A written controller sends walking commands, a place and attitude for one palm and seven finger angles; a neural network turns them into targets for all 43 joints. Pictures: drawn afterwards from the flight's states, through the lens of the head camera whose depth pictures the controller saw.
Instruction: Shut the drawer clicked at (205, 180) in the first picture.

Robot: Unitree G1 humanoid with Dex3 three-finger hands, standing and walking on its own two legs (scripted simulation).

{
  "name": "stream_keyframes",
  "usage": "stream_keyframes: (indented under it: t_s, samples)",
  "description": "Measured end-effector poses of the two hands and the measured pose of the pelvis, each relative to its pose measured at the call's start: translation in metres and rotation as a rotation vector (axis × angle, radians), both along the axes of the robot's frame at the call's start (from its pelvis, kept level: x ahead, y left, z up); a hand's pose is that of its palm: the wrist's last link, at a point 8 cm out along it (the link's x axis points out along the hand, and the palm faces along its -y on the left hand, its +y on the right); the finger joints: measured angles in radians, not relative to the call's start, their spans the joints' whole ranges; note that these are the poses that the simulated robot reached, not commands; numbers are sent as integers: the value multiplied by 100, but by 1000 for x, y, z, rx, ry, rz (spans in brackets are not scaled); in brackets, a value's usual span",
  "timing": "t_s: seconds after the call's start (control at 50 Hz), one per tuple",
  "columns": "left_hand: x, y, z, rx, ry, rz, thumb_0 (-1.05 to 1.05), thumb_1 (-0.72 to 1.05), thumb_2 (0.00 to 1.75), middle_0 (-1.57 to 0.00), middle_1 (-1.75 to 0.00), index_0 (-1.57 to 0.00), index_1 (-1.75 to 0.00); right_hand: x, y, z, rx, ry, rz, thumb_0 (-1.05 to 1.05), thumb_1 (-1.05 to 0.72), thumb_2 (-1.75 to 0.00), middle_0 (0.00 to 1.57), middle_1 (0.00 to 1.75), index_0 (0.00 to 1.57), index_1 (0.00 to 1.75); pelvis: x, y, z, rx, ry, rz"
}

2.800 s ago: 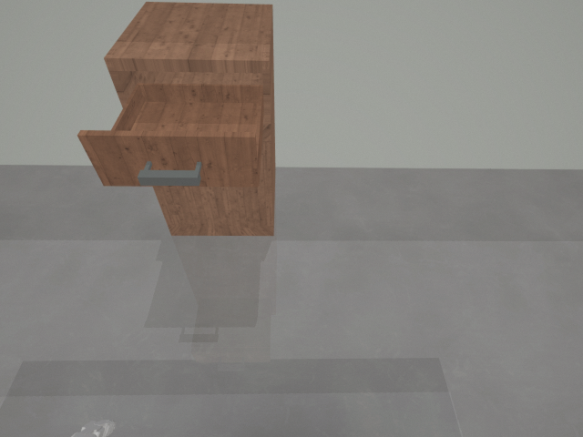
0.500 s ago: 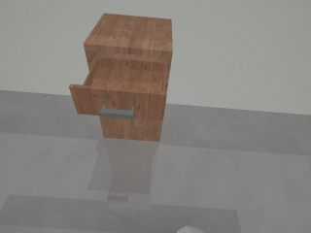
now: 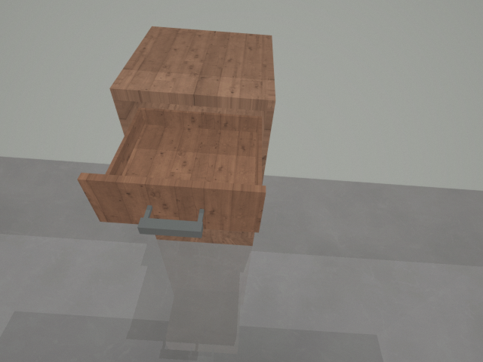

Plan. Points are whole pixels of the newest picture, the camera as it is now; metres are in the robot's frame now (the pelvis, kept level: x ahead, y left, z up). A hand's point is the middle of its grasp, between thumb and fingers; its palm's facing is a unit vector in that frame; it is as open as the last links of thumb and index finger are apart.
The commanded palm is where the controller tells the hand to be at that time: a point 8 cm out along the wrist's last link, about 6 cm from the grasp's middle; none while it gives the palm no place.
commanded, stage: take the last steps up to it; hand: left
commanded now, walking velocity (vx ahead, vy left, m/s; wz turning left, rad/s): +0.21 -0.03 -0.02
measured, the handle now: (173, 219) +0.42 +0.17 -0.08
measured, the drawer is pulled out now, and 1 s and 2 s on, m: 0.30 0.30 0.30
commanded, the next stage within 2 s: come to a stop and stand still in 0.16 s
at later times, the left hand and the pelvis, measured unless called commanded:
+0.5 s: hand out of the picture +0.11 +0.20 -0.17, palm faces +0.03 -0.98 -0.18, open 7.4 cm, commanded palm none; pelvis +0.14 +0.04 +0.01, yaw -5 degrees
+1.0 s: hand (158, 360) +0.16 +0.15 -0.13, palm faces -0.02 -0.95 -0.30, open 7.4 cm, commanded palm none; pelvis +0.10 -0.04 +0.03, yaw -5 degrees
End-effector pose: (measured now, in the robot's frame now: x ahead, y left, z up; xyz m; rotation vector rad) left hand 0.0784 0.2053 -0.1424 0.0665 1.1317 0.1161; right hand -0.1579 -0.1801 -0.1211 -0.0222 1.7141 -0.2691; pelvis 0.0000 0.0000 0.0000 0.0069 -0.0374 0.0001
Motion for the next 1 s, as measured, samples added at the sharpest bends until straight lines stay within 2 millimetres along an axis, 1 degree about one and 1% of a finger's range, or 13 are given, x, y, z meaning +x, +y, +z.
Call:
stream_keyframes:
  t_s: [0.04, 0.12, 0.18, 0.24, 0.34, 0.42, 0.48, 0.52, 0.62, 0.7, 0.78, 0.9, 1.0]
  samples:
    - [1, 14, 4, 38, -6, 61, -1, 94, 90, -20, -30, -20, -30, 36, -14, -7, -6, -34, 38, 1, -91, -90, 20, 30, 20, 30, 13, 1, 0, -29, -14, 1]
    - [-14, 33, 11, 104, 117, 41, -2, 94, 90, -20, -30, -20, -30, 135, -34, -10, -44, -231, 74, 1, -91, -90, 20, 30, 20, 30, 39, 1, 9, -32, -15, -16]
    - [-23, 37, 16, 112, 224, 15, -1, 93, 90, -20, -30, -20, -30, 208, -38, -4, -60, -389, 82, 1, -91, -90, 19, 30, 20, 30, 60, 4, 15, -24, 2, -23]
    - [-21, 38, 20, 93, 277, 18, 0, 93, 90, -19, -30, -20, -30, 267, -37, 1, -66, -480, 113, 1, -93, -90, 19, 30, 20, 30, 80, 12, 18, -20, 16, -27]
    - [-8, 40, 16, 52, 319, 60, 1, 91, 90, -20, -30, -20, -30, 343, -17, 1, -51, -533, 196, 1, -93, -90, 19, 30, 19, 30, 115, 30, 16, -25, 24, -34]
    - [7, 44, 2, 31, 364, 68, 1, 91, 90, -20, -30, -20, -30, 379, 6, -2, -49, -553, 214, 1, -92, -90, 19, 30, 20, 30, 136, 41, 8, -10, 18, -61]
    - [25, 47, 2, 43, 377, 35, 1, 91, 90, -20, -30, -20, -30, 383, 14, 2, -48, -555, 184, 0, -92, -90, 20, 30, 20, 30, 139, 40, 11, -1, 17, -87]
    - [39, 50, 4, 57, 365, 12, 1, 91, 90, -20, -30, -20, -30, 383, 8, 5, -70, -561, 153, -1, -93, -90, 20, 30, 20, 30, 136, 37, 13, -2, 19, -95]
    - [74, 55, 9, 109, 277, -21, 1, 91, 90, -20, -30, -20, -30, 361, -24, 2, -93, -510, 134, -2, -94, -90, 20, 30, 20, 30, 124, 22, 13, -1, 23, -106]
    - [92, 48, 17, 168, 182, -35, 1, 91, 90, -20, -30, -20, -30, 333, -57, -14, -86, -461, 112, -1, -92, -90, 20, 30, 20, 30, 113, 3, 6, 8, 19, -103]
    - [90, 29, 24, 216, 135, -61, 0, 91, 90, -19, -30, -20, -30, 304, -84, -32, -59, -425, 67, 0, -92, -90, 20, 30, 20, 30, 106, -18, -1, 21, 3, -90]
    - [79, 0, 46, 195, 148, -72, 1, 91, 90, -20, -30, -20, -30, 260, -97, -21, -23, -347, 41, 1, -92, -90, 19, 30, 20, 30, 108, -31, 19, 48, 24, -101]
    - [72, -9, 50, 187, 145, -50, 1, 90, 90, -20, -30, -20, -30, 229, -97, -14, -11, -255, 52, 1, -91, -90, 19, 30, 20, 30, 102, -36, 26, 53, 40, -79]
